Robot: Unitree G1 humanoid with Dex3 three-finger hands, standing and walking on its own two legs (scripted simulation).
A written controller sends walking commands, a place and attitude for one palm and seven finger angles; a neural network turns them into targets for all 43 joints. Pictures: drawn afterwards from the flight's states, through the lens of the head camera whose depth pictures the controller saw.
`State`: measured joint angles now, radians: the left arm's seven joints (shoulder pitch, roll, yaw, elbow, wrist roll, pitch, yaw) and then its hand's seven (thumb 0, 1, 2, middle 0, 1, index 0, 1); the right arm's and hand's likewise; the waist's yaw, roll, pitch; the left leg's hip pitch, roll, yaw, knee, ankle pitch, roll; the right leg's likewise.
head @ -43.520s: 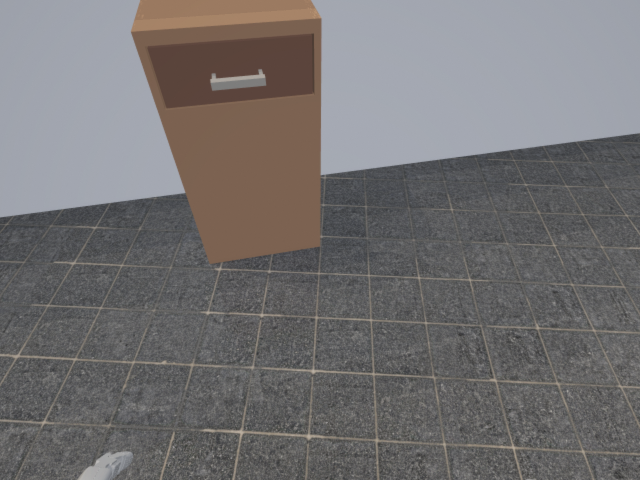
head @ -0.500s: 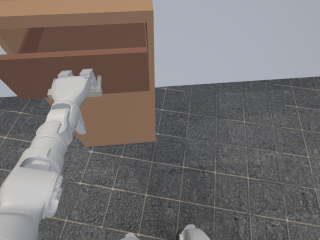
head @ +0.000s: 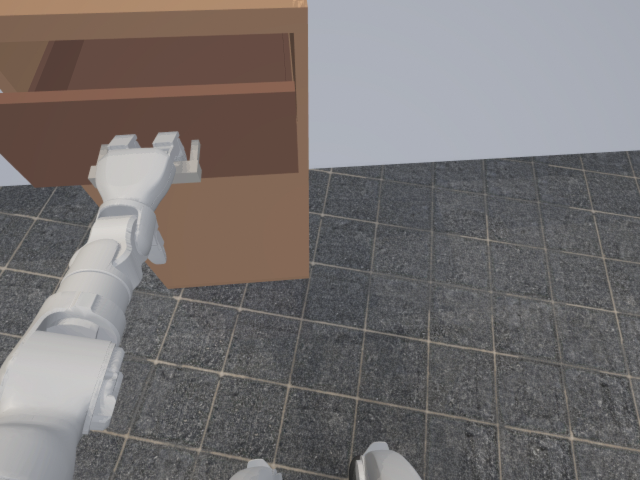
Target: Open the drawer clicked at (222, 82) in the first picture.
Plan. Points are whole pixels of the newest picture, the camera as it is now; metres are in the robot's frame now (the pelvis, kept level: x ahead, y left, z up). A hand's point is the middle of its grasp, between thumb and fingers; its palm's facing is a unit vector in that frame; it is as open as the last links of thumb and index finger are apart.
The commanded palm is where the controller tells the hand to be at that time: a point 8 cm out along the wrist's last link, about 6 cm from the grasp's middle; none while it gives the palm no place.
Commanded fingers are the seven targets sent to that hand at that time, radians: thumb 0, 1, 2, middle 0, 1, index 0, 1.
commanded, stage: lower the fingers behind the handle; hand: left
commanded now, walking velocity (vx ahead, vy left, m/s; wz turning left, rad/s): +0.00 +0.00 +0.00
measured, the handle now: (148, 162) +0.53 +0.21 +0.04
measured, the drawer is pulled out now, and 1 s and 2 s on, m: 0.12 0.10 0.10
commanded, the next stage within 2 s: lift the fingers back up to retry in 1.06 s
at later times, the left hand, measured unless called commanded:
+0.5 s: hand (154, 195) +0.49 +0.21 +0.01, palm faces -0.01 +0.00 -1.00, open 13.8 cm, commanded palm +0.47 +0.21 +0.01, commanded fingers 0.00 -0.50 0.30 -0.30 -1.20 -0.30 -1.20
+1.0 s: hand (155, 188) +0.50 +0.21 +0.01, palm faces +0.00 +0.01 -1.00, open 13.8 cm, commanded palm +0.48 +0.20 +0.00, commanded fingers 0.00 -0.50 0.30 -0.30 -1.20 -0.30 -1.20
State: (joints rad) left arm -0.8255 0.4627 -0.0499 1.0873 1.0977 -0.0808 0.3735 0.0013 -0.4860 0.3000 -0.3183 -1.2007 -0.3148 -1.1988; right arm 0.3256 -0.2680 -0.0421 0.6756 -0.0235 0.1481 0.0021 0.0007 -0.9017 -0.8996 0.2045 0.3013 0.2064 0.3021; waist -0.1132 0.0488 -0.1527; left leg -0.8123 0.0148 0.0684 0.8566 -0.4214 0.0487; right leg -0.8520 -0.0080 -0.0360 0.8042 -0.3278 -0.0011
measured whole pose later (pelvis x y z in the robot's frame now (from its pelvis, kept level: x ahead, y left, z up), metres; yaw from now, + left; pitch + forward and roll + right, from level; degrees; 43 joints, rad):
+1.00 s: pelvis -0.04 +0.01 -0.04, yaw +0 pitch +26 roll -2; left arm -1.08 0.52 -0.12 1.14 1.09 0.03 0.28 0.00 -0.49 0.30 -0.32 -1.20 -0.32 -1.21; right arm 0.33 -0.27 0.01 0.62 0.02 0.11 -0.02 0.00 -0.90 -0.90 0.21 0.30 0.21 0.30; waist -0.16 0.05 -0.17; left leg -1.10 0.01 0.06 1.10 -0.46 0.07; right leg -1.13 -0.03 -0.04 1.03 -0.36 0.01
